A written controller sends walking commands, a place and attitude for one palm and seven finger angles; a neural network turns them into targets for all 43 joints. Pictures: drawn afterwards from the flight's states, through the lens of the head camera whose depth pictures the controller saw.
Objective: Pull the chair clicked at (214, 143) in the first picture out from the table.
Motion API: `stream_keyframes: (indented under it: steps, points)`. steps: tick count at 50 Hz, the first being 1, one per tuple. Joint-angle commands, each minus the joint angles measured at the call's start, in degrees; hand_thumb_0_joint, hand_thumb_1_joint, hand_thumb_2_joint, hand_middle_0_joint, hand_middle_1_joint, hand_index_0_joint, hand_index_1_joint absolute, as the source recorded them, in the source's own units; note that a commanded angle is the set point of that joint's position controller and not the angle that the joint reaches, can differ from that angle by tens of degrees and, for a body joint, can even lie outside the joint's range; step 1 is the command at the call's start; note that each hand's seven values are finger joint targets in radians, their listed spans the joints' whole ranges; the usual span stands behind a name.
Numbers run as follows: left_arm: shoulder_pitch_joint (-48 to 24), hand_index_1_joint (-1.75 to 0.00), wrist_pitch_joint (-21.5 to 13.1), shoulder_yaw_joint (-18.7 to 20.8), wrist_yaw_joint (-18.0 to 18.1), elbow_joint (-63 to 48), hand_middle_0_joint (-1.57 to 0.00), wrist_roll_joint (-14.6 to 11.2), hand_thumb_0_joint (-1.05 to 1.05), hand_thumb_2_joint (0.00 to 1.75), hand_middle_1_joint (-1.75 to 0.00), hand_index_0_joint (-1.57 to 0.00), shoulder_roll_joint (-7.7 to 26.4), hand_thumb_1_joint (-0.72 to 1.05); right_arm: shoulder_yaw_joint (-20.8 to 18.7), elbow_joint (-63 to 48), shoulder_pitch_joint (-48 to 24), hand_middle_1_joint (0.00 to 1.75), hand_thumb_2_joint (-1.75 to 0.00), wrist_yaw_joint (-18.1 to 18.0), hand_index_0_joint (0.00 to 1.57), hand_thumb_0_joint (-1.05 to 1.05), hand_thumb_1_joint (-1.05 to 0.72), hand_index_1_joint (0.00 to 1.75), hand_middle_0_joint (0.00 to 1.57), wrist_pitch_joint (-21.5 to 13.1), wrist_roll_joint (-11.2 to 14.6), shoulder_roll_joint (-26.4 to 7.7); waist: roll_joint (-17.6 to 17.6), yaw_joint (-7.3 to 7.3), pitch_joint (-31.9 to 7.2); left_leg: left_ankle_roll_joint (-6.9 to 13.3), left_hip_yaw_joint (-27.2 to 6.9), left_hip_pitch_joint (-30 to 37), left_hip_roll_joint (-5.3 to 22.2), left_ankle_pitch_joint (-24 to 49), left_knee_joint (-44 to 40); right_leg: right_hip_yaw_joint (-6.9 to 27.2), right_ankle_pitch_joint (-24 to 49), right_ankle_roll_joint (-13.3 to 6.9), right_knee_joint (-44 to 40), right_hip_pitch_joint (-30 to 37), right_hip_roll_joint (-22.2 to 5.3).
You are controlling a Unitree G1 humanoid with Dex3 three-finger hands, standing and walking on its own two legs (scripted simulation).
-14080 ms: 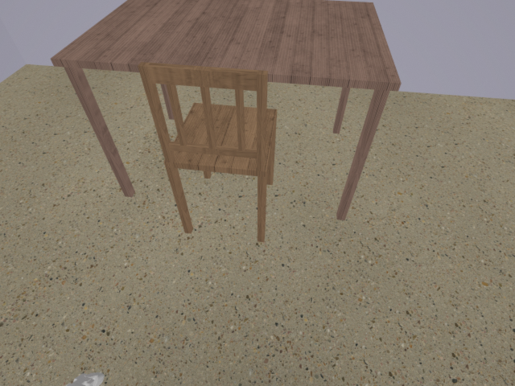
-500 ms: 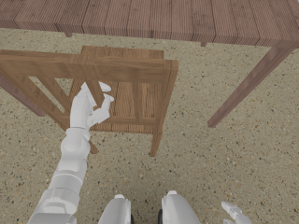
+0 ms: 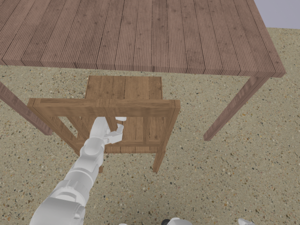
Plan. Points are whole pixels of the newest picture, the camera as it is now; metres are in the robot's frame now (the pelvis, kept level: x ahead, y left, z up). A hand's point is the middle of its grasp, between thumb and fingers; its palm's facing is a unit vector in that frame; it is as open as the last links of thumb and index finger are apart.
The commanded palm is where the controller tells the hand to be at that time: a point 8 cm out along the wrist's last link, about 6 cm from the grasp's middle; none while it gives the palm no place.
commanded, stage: step backward, pulling the chair out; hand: left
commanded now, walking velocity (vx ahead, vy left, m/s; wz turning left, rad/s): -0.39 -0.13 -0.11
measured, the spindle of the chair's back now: (114, 129) +0.40 +0.11 -0.10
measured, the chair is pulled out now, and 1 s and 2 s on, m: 0.05 0.19 0.35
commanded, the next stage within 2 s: none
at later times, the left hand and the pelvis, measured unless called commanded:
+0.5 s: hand (124, 147) +0.33 +0.07 -0.07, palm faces -0.08 -0.99 -0.14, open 5.3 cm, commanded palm +0.31 +0.12 -0.07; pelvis -0.04 -0.02 +0.00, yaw -4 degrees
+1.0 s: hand (122, 180) +0.24 +0.07 -0.07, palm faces -0.08 -0.98 -0.15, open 5.4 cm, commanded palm +0.22 +0.12 -0.06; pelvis -0.12 -0.01 +0.00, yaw -5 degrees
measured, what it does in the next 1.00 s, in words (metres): walks backwards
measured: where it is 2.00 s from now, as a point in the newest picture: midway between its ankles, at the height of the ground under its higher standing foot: outside the picture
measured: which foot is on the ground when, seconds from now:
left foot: down 0.00-0.94, up 0.96-1.00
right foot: down 0.00-1.00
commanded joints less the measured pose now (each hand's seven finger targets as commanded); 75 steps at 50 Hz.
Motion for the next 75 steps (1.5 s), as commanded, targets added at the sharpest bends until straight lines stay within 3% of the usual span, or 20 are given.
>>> stream_keyframes:
  steps: [1, 6, 16, 22, 29, 32, 35, 39, 43, 46, 48, 51, 55, 59, 61, 64, 67, 69, 72, 75]
  points:
    - [-13.09, -1.45, -3.91, 1.15, -0.62, -10.52, -0.5, 2.1, 0.0, 0.9, -1.45, -0.5, 5.68, 0.9, -2.3, -2.98, 5.66, 0.3, -0.9, 1.13, 0.2, 0.0, -0.9, 0.3, 0.2, -1.41, -1.94, -5.88, 10.98, 1.1, -25.84, -4.72, -9.75, 35.04, 12.58, 72.31, 1.96, 0.78, 12.69, -0.88, -1.01, 0.1, -2.41]
    - [-10.0, -1.45, -4.67, 2.57, -0.75, -11.59, -0.5, 2.45, 0.0, 0.9, -1.45, -0.5, 7.13, 0.9, -2.43, -3.05, 5.02, 0.3, -0.9, 1.02, 0.2, 0.0, -0.9, 0.3, 0.2, -1.8, -1.75, -6.66, 5.02, 0.96, -25.11, -4.67, -7.35, 27.18, 12.46, 61.58, 1.27, 2.31, 27.81, -1.67, -3.72, 9.19, -4.01]
    - [-8.21, -1.45, -5.27, 4.32, 0.96, -11.96, -0.5, 2.14, 0.0, 0.9, -1.45, -0.5, 10.08, 0.9, -2.26, -1.27, 4.77, 0.3, -0.9, 0.28, 0.2, 0.0, -0.9, 0.3, 0.2, -3.86, -1.05, -6.61, 6.81, 0.9, -27.62, -4.09, -5.83, 23.74, 11.82, 52.48, 0.94, 5.8, 40.28, -2.49, -3.21, 13.82, -7.65]
    - [-6.78, -1.45, -2.97, 3.83, 2.14, -10.66, -0.5, 1.45, 0.0, 0.9, -1.45, -0.5, 10.76, 0.9, -2.03, -2.88, 0.64, 0.3, -0.9, -0.9, 0.2, 0.0, -0.9, 0.3, 0.2, -4.18, 0.9, -7.37, -3.85, 2.35, -26.15, -5.33, -6.64, 0.87, 3.27, -5.86, 7.4, 14.29, 58.73, -5.27, -6.7, 28.31, -18.57]
    - [-7.0, -1.45, -1.59, -0.05, 2.21, -14.12, -0.5, 1.34, 0.0, 0.9, -1.45, -0.5, 7.07, 0.9, -2.03, -3.75, -1.53, 0.3, -0.9, -2.14, 0.2, 0.0, -0.9, 0.3, 0.2, -3.08, 0.99, -7.48, -2.74, 1.05, -24.98, -4.15, -6.16, 10.7, 5.42, 19.58, -4.92, 4.91, 40.27, 1.09, -6.53, 22.87, -10.02]
    - [-7.02, -1.45, -1.88, -1.03, 1.89, -16.67, -0.5, 1.37, 0.0, 0.9, -1.45, -0.5, 5.6, 0.9, -1.93, -4.52, -2.19, 0.3, -0.9, -1.83, 0.2, 0.0, -0.9, 0.3, 0.2, -2.59, -0.45, -7.06, 8.61, 1.37, -24.4, -2.24, -10.94, 19.39, 10.6, 41.62, -7.83, 1.82, 26.05, 0.54, -0.72, 13.92, -4.73]
    - [-8.26, -1.45, -2.13, -1.32, 1.78, -17.55, -0.5, 1.35, 0.0, 0.9, -1.45, -0.5, 4.38, 0.9, -1.98, -5.12, -3.03, 0.3, -0.9, -0.28, 0.2, 0.0, -0.9, 0.3, 0.2, -2.97, -1.66, -6.05, 13.88, 2.23, -21.17, 0.27, -12.96, 19.12, 14.83, 40.84, -9.64, 1.98, -0.65, -0.4, 5.92, 8.12, -3.26]
    - [-11.99, -1.45, -3.01, -0.63, 2.5, -13.34, -0.5, 2.16, 0.0, 0.9, -1.45, -0.5, 4.46, 0.9, -1.86, -2.36, -0.83, 0.3, -0.9, 0.52, 0.2, 0.0, -0.9, 0.3, 0.2, -4.92, -2.14, -5.89, 7.52, 1.75, -17.46, 1.35, -13.83, 23.4, 15.93, 48.78, -5.04, 2.29, 3.69, -0.59, 1.01, 6.63, -3.57]
    - [-12.83, -1.45, -4.13, 1.46, 2.45, -10.19, -0.5, 2.37, 0.0, 0.9, -1.45, -0.5, 7.13, 0.9, -2.66, 0.34, 0.12, 0.3, -0.9, 0.14, 0.2, 0.0, -0.9, 0.3, 0.2, -6.49, -1.28, -6.56, 3.2, 1.5, -20.94, -1.64, -9.75, 19.88, 12.43, 42.01, -1.24, 3.7, 24.82, -0.57, -3.72, 13.46, -5.6]
    - [-10.74, -1.45, -4.75, 3.13, 2.58, -7.89, -0.5, 1.62, 0.0, 0.9, -1.45, -0.5, 10.14, 0.9, -2.9, 0.8, -0.46, 0.3, -0.9, -0.73, 0.2, 0.0, -0.9, 0.3, 0.2, -7.78, -0.15, -6.21, -3.82, 1.68, -23.41, -5.42, -5.45, 10.04, 4.96, 10.89, 5.72, 10.97, 39.87, -4.22, -7.38, 20.15, -14.22]
    - [-9.83, -1.45, -4.14, 2.9, 2.62, -5.83, -0.5, 1.72, 0.0, 0.9, -1.45, -0.5, 9.65, 0.9, -2.33, 0.97, -2.4, 0.3, -0.9, -0.67, 0.2, 0.0, -0.9, 0.3, 0.2, -8.8, 0.15, -5.97, -6.58, 3.08, -21.4, -5.54, -8.04, 3.54, 1.59, -7.67, 12.52, 14.21, 34.49, -6.48, -11.11, 19.39, -19.38]
    - [-9.19, -1.45, -3.12, 2.88, 2.8, -5.92, -0.5, 2.0, 0.0, 0.9, -1.45, -0.5, 8.97, 0.9, -1.55, 2.05, -2.71, 0.3, -0.9, -0.66, 0.2, 0.0, -0.9, 0.3, 0.2, -10.01, -0.17, -6.17, -4.69, 2.94, -20.71, -5.43, -10.75, 2.58, 1.99, -6.73, 10.66, 11.82, 34.4, -7.79, -9.33, 20.79, -19.81]
    - [-7.58, -1.45, -2.92, 0.61, 2.71, -9.39, -0.5, 1.14, 0.0, 0.9, -1.45, -0.5, 6.29, 0.9, -1.71, 1.26, -0.94, 0.3, -0.9, -1.24, 0.2, 0.0, -0.9, 0.3, 0.2, -10.05, -0.12, -7.66, -3.42, 1.76, -21.44, -3.31, -10.51, 9.57, 5.93, 15.96, -7.76, 4.33, 26.11, -0.99, -5.41, 20.42, -10.71]
    - [-9.69, -1.45, -3.36, -0.84, 2.44, -15.09, -0.5, 1.47, 0.0, 0.9, -1.45, -0.5, 4.36, 0.9, -1.46, -1.82, -3.71, 0.3, -0.9, -0.47, 0.2, 0.0, -0.9, 0.3, 0.2, -8.15, -1.59, -6.31, 12.59, 2.73, -19.4, 1.35, -16.82, 10.89, 14.74, 32.97, -10.66, 1.98, 6.76, 0.1, 5.9, 15.15, -4.58]
    - [-9.31, -1.45, -3.0, 0.07, 2.53, -15.11, -0.5, 1.44, 0.0, 0.9, -1.45, -0.5, 4.82, 0.9, -2.08, -1.77, -2.7, 0.3, -0.9, -0.1, 0.2, 0.0, -0.9, 0.3, 0.2, -7.95, -1.72, -6.47, 9.73, 2.89, -18.65, 2.02, -17.44, 13.27, 16.14, 36.95, -8.99, 2.01, 0.83, -0.34, 4.86, 13.13, -3.54]
    - [-11.03, -1.45, -3.92, -0.54, 2.35, -14.45, -0.5, 2.61, 0.0, 0.9, -1.45, -0.5, 4.5, 0.9, -2.28, -0.9, -0.85, 0.3, -0.9, 0.58, 0.2, 0.0, -0.9, 0.3, 0.2, -8.14, -1.75, -6.5, 6.41, 1.73, -18.95, -0.15, -13.75, 17.01, 14.04, 43.83, -3.37, 2.98, 18.84, -0.75, -2.0, 15.37, -5.11]
    - [-8.43, -1.45, -4.18, 1.61, 2.56, -12.81, -0.5, 1.82, 0.0, 0.9, -1.45, -0.5, 8.23, 0.9, -3.15, -0.99, -0.42, 0.3, -0.9, -0.09, 0.2, 0.0, -0.9, 0.3, 0.2, -8.05, -0.39, -6.53, -1.01, 1.39, -22.67, -4.73, -7.08, 10.88, 7.3, 20.63, 1.61, 8.43, 33.66, -3.01, -6.33, 21.37, -11.86]
    - [-7.99, -1.45, -4.07, 1.88, 2.64, -11.34, -0.5, 1.63, 0.0, 0.9, -1.45, -0.5, 9.31, 0.9, -2.7, -0.9, -1.82, 0.3, -0.9, -0.36, 0.2, 0.0, -0.9, 0.3, 0.2, -8.62, 0.13, -6.09, -5.24, 2.51, -21.78, -5.66, -6.21, 6.56, 1.52, -6.44, 10.31, 14.08, 26.3, -5.5, -13.73, 19.02, -18.52]
    - [-6.72, -1.45, -2.18, 2.51, 3.13, -8.1, -0.5, 2.02, 0.0, 0.9, -1.45, -0.5, 8.8, 0.9, -1.84, 0.42, -1.61, 0.3, -0.9, -0.33, 0.2, 0.0, -0.9, 0.3, 0.2, -9.43, -0.07, -6.22, -6.78, 3.13, -20.08, -5.37, -10.36, 3.84, 1.33, -10.36, 14.21, 13.81, 21.0, -8.26, -14.32, 18.43, -20.8]
    - [-7.3, -1.45, -1.73, 1.34, 3.05, -8.96, -0.5, 1.56, 0.0, 0.9, -1.45, -0.5, 7.0, 0.9, -0.8, 1.16, -1.06, 0.3, -0.9, -0.46, 0.2, 0.0, -0.9, 0.3, 0.2, -9.97, -0.07, -6.25, -6.52, 2.19, -20.1, -4.79, -8.34, 7.78, 1.92, -5.27, 1.57, 8.46, 19.96, -4.82, -12.32, 19.17, -16.82]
